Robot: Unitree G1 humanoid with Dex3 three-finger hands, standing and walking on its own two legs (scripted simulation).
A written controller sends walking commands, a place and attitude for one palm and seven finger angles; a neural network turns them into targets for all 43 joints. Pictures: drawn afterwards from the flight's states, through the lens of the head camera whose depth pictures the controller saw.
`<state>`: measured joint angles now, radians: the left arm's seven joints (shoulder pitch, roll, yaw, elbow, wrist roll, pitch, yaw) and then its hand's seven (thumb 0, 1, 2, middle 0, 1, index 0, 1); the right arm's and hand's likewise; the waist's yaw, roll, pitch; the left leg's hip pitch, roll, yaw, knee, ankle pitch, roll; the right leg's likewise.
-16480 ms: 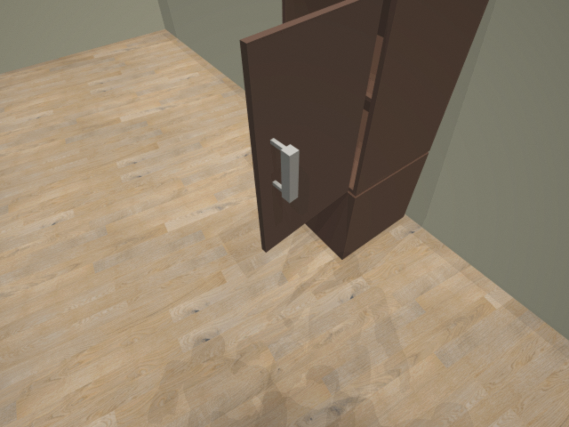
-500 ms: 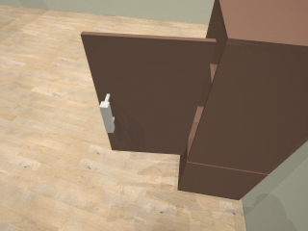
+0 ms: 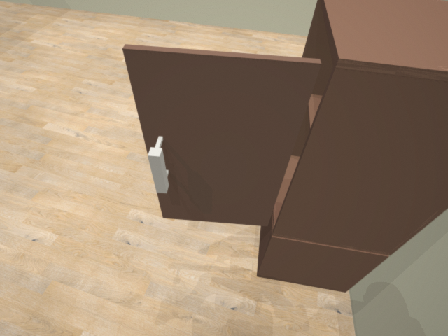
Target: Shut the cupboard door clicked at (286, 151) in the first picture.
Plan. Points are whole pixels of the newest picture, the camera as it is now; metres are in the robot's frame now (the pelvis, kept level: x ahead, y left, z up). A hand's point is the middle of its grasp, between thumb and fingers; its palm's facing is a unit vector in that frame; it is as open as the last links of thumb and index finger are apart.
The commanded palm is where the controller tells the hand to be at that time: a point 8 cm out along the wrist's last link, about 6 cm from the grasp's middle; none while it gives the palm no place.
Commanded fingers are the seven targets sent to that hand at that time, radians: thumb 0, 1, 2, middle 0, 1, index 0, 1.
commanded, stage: look again from close up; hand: left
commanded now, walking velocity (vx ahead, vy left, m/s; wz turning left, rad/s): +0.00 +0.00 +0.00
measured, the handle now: (161, 164) +0.50 +0.19 -0.04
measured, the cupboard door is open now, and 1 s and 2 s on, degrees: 96 96 96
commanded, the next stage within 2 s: shuffle to correct the standing spot in 0.26 s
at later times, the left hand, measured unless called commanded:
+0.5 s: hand out of the picture +0.07 +0.22 -0.17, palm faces -0.02 -0.95 -0.30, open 7.4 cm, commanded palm none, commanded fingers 0.00 0.90 0.90 -0.20 -0.30 -0.20 -0.30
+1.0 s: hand out of the picture -0.01 +0.15 -0.18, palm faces +0.03 -0.99 -0.17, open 7.3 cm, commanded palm none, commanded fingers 0.00 0.90 0.90 -0.20 -0.30 -0.20 -0.30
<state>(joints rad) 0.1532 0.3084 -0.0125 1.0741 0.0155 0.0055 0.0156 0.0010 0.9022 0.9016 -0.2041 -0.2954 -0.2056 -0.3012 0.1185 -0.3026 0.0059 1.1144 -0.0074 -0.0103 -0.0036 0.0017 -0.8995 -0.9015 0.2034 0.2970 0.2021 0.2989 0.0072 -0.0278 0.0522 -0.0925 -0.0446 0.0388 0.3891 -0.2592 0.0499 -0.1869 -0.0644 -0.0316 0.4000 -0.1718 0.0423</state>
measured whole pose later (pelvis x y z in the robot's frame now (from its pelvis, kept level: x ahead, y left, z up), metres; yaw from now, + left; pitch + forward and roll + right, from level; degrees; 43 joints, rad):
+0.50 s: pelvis +0.01 -0.01 +0.00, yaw +0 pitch -2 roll +0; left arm 0.17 0.30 -0.01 1.08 0.02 0.01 0.02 0.00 0.90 0.90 -0.20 -0.30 -0.20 -0.30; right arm 0.14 -0.29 0.02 1.13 -0.01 0.00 -0.01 0.00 -0.90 -0.90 0.20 0.30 0.20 0.30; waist 0.01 -0.02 0.02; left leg -0.08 -0.03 0.04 0.38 -0.27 0.04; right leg -0.18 -0.05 -0.03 0.41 -0.19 0.03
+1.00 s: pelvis +0.00 -0.01 +0.00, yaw +0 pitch -3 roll +0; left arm 0.31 0.13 -0.02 1.12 0.01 -0.01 0.04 0.00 0.91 0.90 -0.20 -0.30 -0.20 -0.30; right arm 0.33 -0.12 0.02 1.11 -0.01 -0.01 -0.03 0.00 -0.91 -0.90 0.20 0.30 0.20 0.30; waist 0.00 0.00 0.05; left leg -0.11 -0.03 0.04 0.46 -0.31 0.04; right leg -0.21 -0.05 -0.03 0.47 -0.22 0.03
